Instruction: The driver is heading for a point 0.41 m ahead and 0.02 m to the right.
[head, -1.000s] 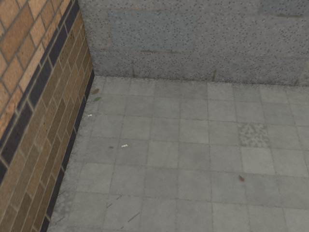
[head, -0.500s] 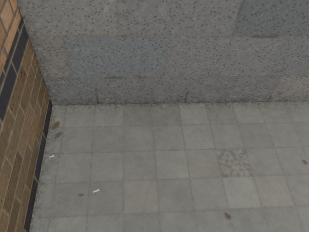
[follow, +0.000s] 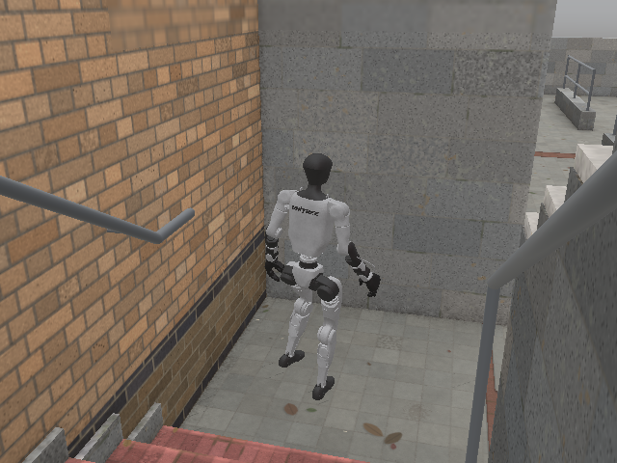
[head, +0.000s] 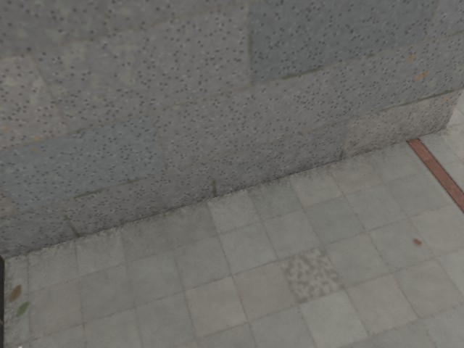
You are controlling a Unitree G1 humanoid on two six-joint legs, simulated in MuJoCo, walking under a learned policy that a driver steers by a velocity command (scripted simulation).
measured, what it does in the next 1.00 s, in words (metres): walks ahead: left foot, then right foot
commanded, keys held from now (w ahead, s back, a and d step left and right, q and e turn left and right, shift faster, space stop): w+e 0.24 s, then w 0.16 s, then no key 0.60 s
